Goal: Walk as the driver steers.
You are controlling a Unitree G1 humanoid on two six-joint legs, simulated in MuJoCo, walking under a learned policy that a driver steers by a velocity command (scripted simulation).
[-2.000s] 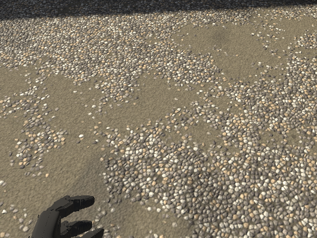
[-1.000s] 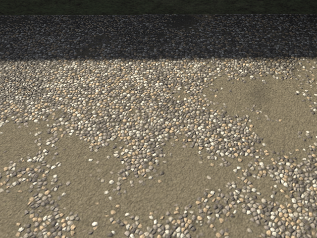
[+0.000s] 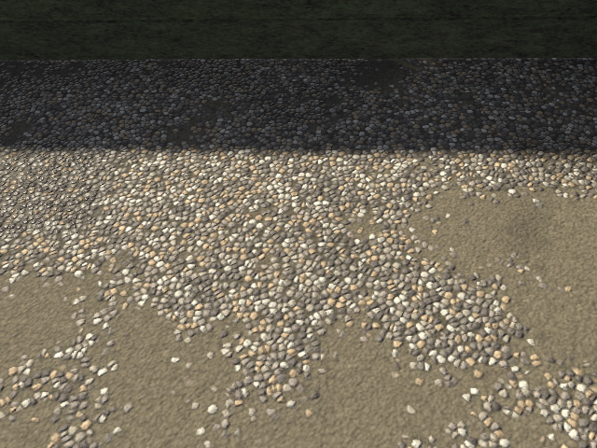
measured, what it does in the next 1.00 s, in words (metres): walks ahead: left foot, then right foot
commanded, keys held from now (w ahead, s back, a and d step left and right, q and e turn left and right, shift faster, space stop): w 0.68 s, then no key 0.32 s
